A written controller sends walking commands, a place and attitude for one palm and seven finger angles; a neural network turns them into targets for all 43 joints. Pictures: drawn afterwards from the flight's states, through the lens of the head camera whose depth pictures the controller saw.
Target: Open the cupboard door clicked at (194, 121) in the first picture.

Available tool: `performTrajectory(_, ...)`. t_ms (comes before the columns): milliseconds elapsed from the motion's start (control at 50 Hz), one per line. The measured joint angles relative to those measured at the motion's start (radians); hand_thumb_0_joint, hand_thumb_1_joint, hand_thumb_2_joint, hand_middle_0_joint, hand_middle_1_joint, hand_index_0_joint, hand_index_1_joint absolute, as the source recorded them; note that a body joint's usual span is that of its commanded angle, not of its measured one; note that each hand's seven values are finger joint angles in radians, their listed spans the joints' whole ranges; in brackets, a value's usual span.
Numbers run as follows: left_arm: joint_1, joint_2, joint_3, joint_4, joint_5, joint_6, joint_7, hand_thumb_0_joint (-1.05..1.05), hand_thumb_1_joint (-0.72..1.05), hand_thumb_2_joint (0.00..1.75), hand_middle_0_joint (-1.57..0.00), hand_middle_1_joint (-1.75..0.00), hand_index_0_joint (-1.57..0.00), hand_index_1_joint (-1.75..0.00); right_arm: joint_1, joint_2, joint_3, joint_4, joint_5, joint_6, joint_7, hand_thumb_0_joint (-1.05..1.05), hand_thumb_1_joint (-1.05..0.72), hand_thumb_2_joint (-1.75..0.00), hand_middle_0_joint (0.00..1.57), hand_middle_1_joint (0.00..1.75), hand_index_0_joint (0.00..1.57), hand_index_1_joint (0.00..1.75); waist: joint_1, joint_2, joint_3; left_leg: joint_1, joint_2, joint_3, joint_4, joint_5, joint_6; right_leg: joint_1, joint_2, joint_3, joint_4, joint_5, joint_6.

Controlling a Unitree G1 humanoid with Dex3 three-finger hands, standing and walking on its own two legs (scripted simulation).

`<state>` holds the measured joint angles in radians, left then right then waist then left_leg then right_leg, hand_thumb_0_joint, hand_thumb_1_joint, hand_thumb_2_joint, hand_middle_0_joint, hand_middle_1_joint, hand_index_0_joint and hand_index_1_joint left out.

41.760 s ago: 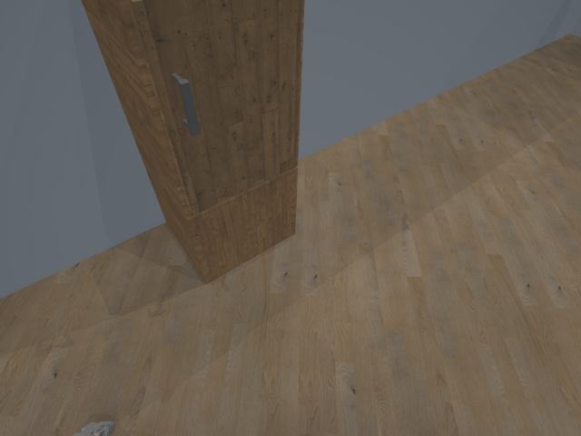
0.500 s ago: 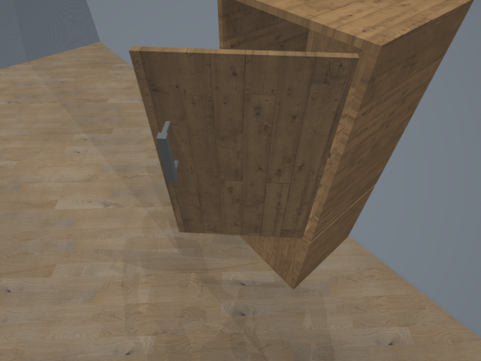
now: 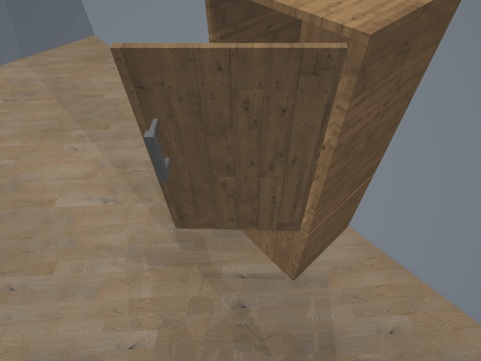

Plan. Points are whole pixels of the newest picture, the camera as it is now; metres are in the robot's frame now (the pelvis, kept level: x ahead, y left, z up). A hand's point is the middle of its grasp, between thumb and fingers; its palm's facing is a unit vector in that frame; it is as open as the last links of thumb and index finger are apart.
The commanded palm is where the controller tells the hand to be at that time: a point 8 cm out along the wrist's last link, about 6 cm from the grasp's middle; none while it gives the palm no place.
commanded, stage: look again from close up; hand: left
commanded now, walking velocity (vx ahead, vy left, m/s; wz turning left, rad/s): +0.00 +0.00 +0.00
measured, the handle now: (159, 150) +0.51 +0.22 +0.03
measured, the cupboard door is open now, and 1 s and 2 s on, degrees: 46 46 46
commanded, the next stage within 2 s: raise the hand with hooked fingers in 0.28 s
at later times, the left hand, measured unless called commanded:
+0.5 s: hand out of the picture +0.12 +0.18 -0.09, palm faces +0.27 -0.94 -0.19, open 7.4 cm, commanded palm +0.10 +0.23 -0.06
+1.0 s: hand (116, 338) +0.16 +0.21 -0.03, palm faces +0.05 -1.00 -0.06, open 9.8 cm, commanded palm +0.14 +0.27 -0.02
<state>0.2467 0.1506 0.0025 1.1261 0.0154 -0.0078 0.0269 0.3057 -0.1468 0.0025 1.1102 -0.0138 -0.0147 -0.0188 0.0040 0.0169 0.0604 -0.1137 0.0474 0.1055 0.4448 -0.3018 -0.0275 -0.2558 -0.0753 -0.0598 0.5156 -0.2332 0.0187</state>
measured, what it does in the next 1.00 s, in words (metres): lowers itself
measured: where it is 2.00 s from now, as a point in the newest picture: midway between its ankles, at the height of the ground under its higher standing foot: outside the picture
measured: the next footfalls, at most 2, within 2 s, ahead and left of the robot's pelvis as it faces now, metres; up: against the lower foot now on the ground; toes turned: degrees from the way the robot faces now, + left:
none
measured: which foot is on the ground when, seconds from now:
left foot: down 0.00-1.00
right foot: down 0.00-1.00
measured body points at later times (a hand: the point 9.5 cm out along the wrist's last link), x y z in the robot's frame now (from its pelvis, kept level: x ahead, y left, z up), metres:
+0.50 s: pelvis +0.00 -0.01 +0.00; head +0.01 -0.03 +0.45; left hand +0.10 +0.23 -0.08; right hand +0.05 -0.25 -0.15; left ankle -0.04 +0.13 -0.74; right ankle +0.03 -0.13 -0.74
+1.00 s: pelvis -0.04 +0.00 -0.08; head +0.02 +0.01 +0.36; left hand +0.15 +0.27 -0.02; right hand +0.19 -0.20 -0.15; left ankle -0.04 +0.13 -0.74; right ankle +0.03 -0.13 -0.74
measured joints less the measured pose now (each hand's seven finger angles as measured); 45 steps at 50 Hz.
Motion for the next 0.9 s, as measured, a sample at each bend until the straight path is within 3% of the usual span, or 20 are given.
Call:
performTrajectory(400,-0.016,0.01,0.006,-0.005,0.0,-0.009,0.004,0.01,0.92,0.9,-0.2,-0.3,-0.2,-0.3,-0.043,-0.009,-0.007,0.004,0.001,0.007,0.001,0.0,-0.91,-0.9,0.2,0.3,0.2,0.3,0.006,0.002,-0.008,-0.008,0.032,-0.02,0.0,0.008,-0.024,0.009,0.029,-0.026,-0.02,0.006,-0.024)
performTrajectory(420,0.03,0.009,0.017,-0.154,-0.044,0.046,0.007,0.01,0.92,0.9,-0.2,-0.3,-0.2,-0.3,-0.031,-0.016,-0.002,-0.032,0.015,-0.003,-0.006,0.01,-0.91,-0.9,0.2,0.3,0.2,0.3,0.006,0.002,0.0,-0.016,0.034,-0.021,0.017,0.001,-0.023,0.005,0.03,-0.027,-0.012,0.005,-0.024)
performTrajectory(440,0.089,0.011,0.029,-0.335,-0.073,0.052,0.016,0.02,0.92,0.89,-0.2,-0.3,-0.2,-0.3,-0.007,-0.023,-0.001,-0.074,0.026,-0.045,-0.021,0.01,-0.91,-0.9,0.2,0.3,0.2,0.3,0.013,-0.001,0.0,-0.016,0.031,-0.018,0.019,-0.002,-0.024,-0.002,0.026,-0.024,0.0,0.001,-0.025)
performTrajectory(500,0.177,0.006,0.033,-0.724,-0.143,-0.026,0.058,0.02,0.91,0.89,-0.2,-0.31,-0.2,-0.31,0.027,-0.058,-0.015,-0.173,0.058,-0.176,-0.051,0.01,-0.92,-0.9,0.21,0.3,0.2,0.3,0.004,0.012,-0.028,-0.05,0.019,-0.04,0.054,-0.011,-0.019,-0.021,0.008,-0.041,0.032,-0.016,-0.02)
performTrajectory(540,0.147,0.0,0.06,-0.837,-0.173,-0.125,0.034,0.02,0.88,0.88,-0.21,-0.33,-0.2,-0.33,0.005,-0.082,-0.029,-0.235,0.053,-0.23,-0.053,0.01,-0.91,-0.9,0.21,0.3,0.2,0.3,-0.014,0.011,-0.054,-0.116,0.01,-0.055,0.11,-0.025,-0.013,-0.076,-0.006,-0.051,0.079,-0.032,-0.016)
performTrajectory(600,0.077,-0.001,0.113,-0.88,-0.209,-0.327,-0.068,0.01,0.83,0.86,-0.21,-0.35,-0.2,-0.36,-0.051,-0.106,-0.055,-0.338,0.041,-0.282,-0.029,0.01,-0.91,-0.9,0.2,0.3,0.2,0.3,-0.02,-0.01,-0.105,-0.251,0.007,-0.049,0.227,-0.064,-0.013,-0.218,-0.016,-0.035,0.195,-0.066,-0.019)
performTrajectory(680,0.047,0.009,0.15,-0.867,-0.239,-0.585,-0.274,0.01,0.75,0.83,-0.21,-0.4,-0.2,-0.4,-0.125,-0.133,-0.088,-0.471,0.035,-0.312,0.018,0.01,-0.91,-0.9,0.2,0.3,0.2,0.3,-0.014,-0.046,-0.156,-0.443,0.015,-0.041,0.429,-0.145,-0.017,-0.417,-0.021,-0.011,0.386,-0.131,-0.024)
performTrajectory(720,0.065,0.016,0.154,-0.871,-0.256,-0.607,-0.354,0.0,0.7,0.81,-0.21,-0.43,-0.21,-0.43,-0.151,-0.147,-0.098,-0.528,0.044,-0.302,0.027,0.01,-0.91,-0.9,0.2,0.3,0.2,0.3,-0.003,-0.058,-0.165,-0.513,0.016,-0.041,0.513,-0.181,-0.017,-0.488,-0.025,-0.002,0.467,-0.162,-0.022)
performTrajectory(760,0.095,0.019,0.155,-0.889,-0.274,-0.566,-0.391,0.0,0.66,0.79,-0.22,-0.46,-0.22,-0.46,-0.166,-0.156,-0.1,-0.577,0.052,-0.286,0.02,0.01,-0.91,-0.9,0.2,0.3,0.2,0.3,0.011,-0.065,-0.167,-0.563,0.015,-0.047,0.576,-0.208,-0.014,-0.535,-0.03,-0.001,0.524,-0.186,-0.021)
performTrajectory(820,0.142,0.024,0.165,-0.946,-0.28,-0.496,-0.377,0.01,0.58,0.76,-0.23,-0.5,-0.22,-0.5,-0.171,-0.153,-0.091,-0.624,0.054,-0.269,0.002,0.01,-0.91,-0.9,0.2,0.3,0.2,0.3,0.031,-0.063,-0.158,-0.611,0.017,-0.064,0.64,-0.234,-0.01,-0.569,-0.033,-0.013,0.57,-0.206,-0.019)
performTrajectory(900,0.165,0.046,0.181,-1.057,-0.271,-0.472,-0.341,0.01,0.49,0.72,-0.23,-0.56,-0.23,-0.56,-0.156,-0.122,-0.05,-0.627,0.044,-0.263,-0.015,0.01,-0.91,-0.9,0.2,0.3,0.2,0.3,0.05,-0.048,-0.147,-0.657,0.023,-0.098,0.693,-0.253,-0.007,-0.585,-0.031,-0.043,0.59,-0.215,-0.02)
